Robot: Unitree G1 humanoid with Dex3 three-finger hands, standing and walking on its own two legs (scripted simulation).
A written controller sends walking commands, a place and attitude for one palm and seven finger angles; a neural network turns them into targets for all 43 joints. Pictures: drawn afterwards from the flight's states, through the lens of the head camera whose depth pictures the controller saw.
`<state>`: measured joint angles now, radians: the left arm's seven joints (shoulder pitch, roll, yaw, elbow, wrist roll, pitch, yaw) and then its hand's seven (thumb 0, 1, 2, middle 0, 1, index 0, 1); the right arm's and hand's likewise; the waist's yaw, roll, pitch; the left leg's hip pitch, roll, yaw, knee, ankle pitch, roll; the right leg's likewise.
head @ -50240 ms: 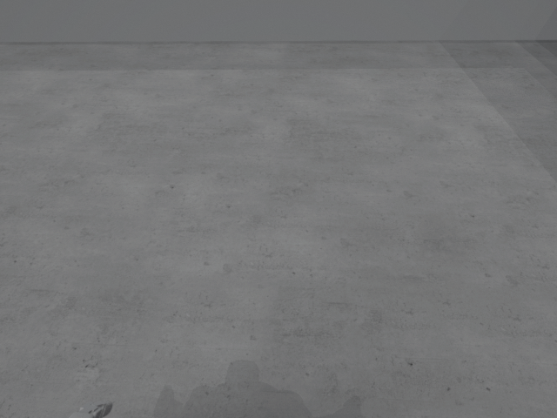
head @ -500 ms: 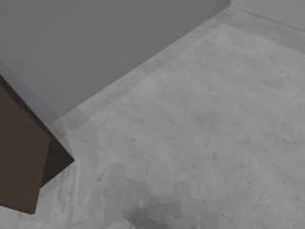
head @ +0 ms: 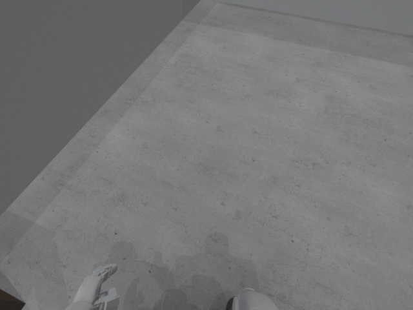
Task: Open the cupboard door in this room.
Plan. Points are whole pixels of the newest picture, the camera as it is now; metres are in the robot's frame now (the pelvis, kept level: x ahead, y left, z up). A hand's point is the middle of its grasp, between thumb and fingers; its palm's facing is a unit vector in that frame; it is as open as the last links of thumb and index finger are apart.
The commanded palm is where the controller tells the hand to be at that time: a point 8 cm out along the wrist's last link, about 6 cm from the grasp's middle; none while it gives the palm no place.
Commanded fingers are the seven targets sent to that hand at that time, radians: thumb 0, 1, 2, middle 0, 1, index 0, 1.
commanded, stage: walk to a spot facing it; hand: left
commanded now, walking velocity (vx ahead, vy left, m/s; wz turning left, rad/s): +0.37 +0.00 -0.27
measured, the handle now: out of the picture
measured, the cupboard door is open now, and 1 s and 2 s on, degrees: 52 52 52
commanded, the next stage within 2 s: turn to face it in 0.94 s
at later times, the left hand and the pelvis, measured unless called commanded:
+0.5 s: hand (130, 264) +0.23 +0.19 -0.16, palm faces -0.07 -0.98 -0.16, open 7.3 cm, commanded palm none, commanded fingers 0.00 0.90 0.90 -0.20 -0.30 -0.20 -0.30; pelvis +0.23 +0.01 +0.02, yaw -8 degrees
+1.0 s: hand (185, 151) +0.55 +0.07 -0.14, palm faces -0.13 -0.97 -0.22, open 7.2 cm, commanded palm none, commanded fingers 0.00 0.90 0.90 -0.20 -0.30 -0.20 -0.30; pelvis +0.45 -0.10 +0.03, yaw -9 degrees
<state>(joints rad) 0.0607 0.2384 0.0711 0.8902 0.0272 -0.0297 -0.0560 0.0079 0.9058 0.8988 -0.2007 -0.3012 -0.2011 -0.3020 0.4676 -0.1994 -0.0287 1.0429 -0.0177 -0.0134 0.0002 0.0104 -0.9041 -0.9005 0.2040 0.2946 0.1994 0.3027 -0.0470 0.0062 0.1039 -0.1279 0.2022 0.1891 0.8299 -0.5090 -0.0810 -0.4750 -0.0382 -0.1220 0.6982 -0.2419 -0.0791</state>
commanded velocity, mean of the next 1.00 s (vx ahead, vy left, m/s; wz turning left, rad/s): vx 0.35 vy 0.00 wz -0.07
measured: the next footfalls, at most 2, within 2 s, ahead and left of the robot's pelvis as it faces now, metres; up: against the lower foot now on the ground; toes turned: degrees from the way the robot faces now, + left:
left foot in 0.40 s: +0.32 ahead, +0.11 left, +0.00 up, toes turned +1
right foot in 0.82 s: +0.47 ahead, -0.20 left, +0.00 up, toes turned -19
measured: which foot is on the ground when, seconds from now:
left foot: up 0.00-0.38, down 0.40-0.82, up 0.84-1.00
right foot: down 0.00-0.42, up 0.44-0.80, down 0.82-1.00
